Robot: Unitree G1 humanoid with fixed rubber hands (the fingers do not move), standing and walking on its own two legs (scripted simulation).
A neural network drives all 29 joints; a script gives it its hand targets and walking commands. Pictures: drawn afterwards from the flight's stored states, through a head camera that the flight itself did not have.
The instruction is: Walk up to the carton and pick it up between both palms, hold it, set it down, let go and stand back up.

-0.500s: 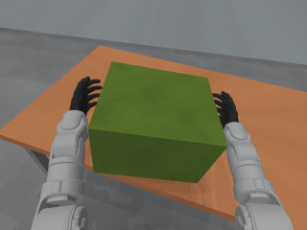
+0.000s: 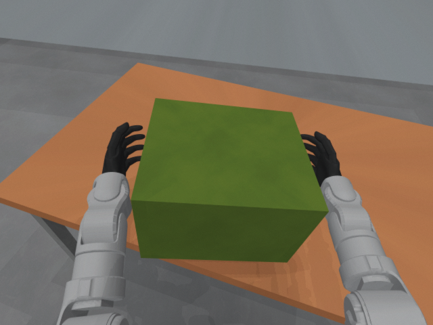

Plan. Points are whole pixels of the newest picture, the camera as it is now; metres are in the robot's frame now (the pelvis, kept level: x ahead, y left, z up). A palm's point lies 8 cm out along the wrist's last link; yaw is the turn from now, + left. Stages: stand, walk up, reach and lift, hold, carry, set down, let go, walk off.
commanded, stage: set down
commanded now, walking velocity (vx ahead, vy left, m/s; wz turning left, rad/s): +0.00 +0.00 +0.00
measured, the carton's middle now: (221, 180) +0.38 -0.02 +0.05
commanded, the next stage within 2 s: none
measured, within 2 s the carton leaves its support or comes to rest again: neither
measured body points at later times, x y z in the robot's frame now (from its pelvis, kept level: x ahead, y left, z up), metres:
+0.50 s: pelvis -0.02 -0.01 +0.00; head +0.00 -0.01 +0.45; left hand +0.37 +0.15 +0.08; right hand +0.38 -0.24 +0.08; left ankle -0.02 +0.14 -0.75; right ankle -0.01 -0.09 -0.75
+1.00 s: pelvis -0.01 -0.01 +0.00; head +0.04 -0.02 +0.44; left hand +0.38 +0.15 +0.05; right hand +0.41 -0.25 +0.05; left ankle -0.02 +0.14 -0.75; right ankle -0.01 -0.09 -0.75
